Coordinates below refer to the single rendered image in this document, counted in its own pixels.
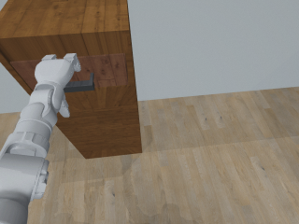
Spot drawer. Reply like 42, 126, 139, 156
10, 53, 129, 91

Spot handle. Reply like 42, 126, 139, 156
64, 72, 95, 93

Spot left robot upper arm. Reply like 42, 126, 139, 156
0, 153, 50, 224

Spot robot left forearm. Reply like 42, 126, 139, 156
0, 81, 64, 160

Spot left robot hand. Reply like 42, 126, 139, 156
35, 53, 81, 118

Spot cabinet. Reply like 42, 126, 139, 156
0, 0, 143, 160

